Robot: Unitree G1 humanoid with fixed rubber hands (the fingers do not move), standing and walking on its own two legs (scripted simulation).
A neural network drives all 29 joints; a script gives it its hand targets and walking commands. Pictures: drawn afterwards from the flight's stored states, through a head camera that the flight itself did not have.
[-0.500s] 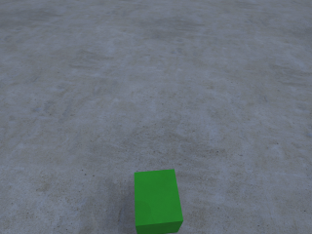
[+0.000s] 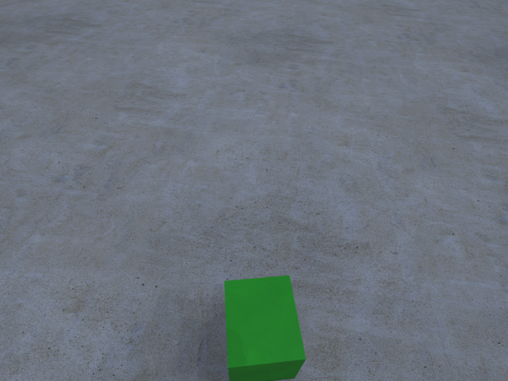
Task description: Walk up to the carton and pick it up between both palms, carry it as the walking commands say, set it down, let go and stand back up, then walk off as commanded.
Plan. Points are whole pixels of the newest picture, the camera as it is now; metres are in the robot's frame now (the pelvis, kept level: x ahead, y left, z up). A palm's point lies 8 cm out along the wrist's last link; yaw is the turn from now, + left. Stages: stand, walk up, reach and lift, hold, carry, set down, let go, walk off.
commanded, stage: walk up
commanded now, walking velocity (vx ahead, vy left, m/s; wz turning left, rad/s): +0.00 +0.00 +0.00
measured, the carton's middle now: (260, 330) +0.41 -0.03 -0.65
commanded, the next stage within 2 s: stand in 1.22 s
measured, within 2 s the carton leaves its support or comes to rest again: neither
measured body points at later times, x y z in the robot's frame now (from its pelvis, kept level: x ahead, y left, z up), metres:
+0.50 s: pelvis +0.00 +0.01 +0.00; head +0.02 +0.02 +0.44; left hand -0.02 +0.24 -0.17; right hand -0.05 -0.20 -0.16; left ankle -0.07 +0.11 -0.74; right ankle +0.04 -0.14 -0.74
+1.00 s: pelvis -0.01 -0.04 -0.01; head +0.00 -0.04 +0.44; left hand -0.04 +0.19 -0.16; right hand +0.06 -0.26 -0.16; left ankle -0.05 +0.07 -0.75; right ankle +0.04 -0.14 -0.74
